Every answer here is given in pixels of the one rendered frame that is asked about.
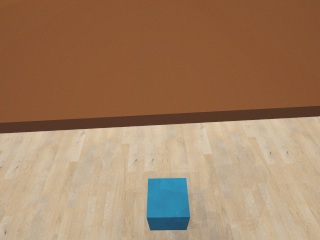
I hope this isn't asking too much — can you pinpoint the carton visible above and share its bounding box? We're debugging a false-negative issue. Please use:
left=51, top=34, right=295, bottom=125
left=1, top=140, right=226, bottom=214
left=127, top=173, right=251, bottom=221
left=146, top=178, right=190, bottom=231

